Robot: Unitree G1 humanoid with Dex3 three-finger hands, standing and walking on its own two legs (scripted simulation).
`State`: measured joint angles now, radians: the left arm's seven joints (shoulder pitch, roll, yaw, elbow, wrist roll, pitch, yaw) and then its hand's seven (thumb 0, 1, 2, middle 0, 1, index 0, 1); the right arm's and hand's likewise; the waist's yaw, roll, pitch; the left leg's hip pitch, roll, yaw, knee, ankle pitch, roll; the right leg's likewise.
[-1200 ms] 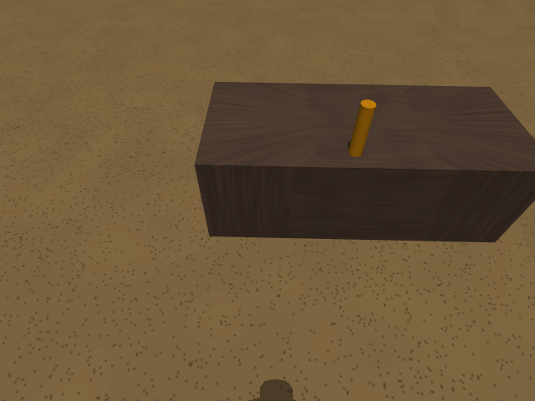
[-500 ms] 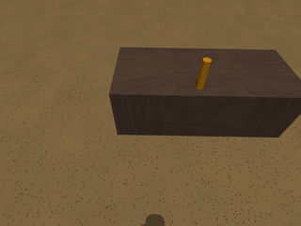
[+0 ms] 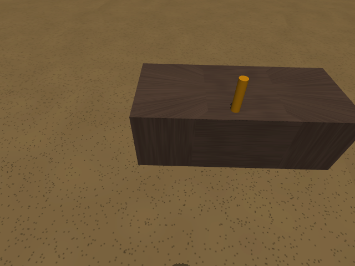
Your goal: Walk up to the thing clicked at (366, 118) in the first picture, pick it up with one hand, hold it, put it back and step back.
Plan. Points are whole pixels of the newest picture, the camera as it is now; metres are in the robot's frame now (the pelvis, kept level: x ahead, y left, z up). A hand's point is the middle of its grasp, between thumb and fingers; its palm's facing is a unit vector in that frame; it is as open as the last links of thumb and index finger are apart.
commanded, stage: walk up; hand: right
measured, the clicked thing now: (239, 95) +1.02 -0.28 -0.23
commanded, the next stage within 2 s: none
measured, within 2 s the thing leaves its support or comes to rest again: neither
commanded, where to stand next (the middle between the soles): +0.63 -0.07 m, yaw +1 degrees
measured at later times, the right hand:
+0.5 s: hand (302, 255) +0.23 -0.31 -0.16, palm faces -0.07 +0.94 -0.33, open 7.4 cm
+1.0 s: hand (300, 199) +0.38 -0.35 -0.14, palm faces +0.00 +0.93 -0.36, open 7.4 cm
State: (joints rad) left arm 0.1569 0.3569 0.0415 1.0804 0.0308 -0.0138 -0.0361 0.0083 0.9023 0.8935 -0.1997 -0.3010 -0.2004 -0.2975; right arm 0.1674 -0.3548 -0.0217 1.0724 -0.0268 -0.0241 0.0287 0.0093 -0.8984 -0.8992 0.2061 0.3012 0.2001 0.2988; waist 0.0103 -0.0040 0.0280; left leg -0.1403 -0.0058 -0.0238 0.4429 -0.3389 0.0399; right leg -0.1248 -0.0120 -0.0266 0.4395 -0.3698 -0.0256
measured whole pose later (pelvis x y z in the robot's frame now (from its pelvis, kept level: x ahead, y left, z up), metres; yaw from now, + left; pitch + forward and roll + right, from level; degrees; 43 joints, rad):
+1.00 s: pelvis +0.33 -0.08 -0.01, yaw -1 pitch -4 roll +1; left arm 0.36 0.42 0.08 0.87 0.02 -0.04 -0.07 0.01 0.90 0.89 -0.20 -0.30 -0.20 -0.30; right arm 0.34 -0.41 -0.07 0.81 -0.02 -0.05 0.07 0.01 -0.90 -0.90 0.21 0.30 0.20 0.30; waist -0.01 -0.01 0.07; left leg -0.13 0.00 0.07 0.50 -0.30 0.03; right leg -0.41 -0.09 0.00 0.64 -0.24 -0.01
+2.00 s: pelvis +0.55 -0.07 -0.03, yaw +1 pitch -4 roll -1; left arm 0.27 0.38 0.03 0.93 0.02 -0.02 0.01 0.01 0.90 0.89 -0.20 -0.30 -0.20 -0.30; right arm 0.15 -0.39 -0.03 0.84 0.01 0.03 0.01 0.01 -0.90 -0.90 0.21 0.30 0.20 0.30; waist 0.02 0.06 0.13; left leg -0.38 0.03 0.04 0.79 -0.42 0.03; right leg -0.33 -0.01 -0.03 0.70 -0.31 -0.01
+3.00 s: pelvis +0.56 -0.07 +0.00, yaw +2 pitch -2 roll +0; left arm 0.09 0.33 0.02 1.15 0.00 0.00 -0.01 0.01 0.90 0.89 -0.20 -0.30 -0.20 -0.30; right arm 0.08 -0.36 0.00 1.12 -0.01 -0.02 0.00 0.01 -0.90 -0.90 0.21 0.30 0.20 0.30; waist 0.02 0.02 0.05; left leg -0.09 0.03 -0.03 0.37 -0.24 -0.03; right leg -0.18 -0.03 -0.04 0.37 -0.15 0.01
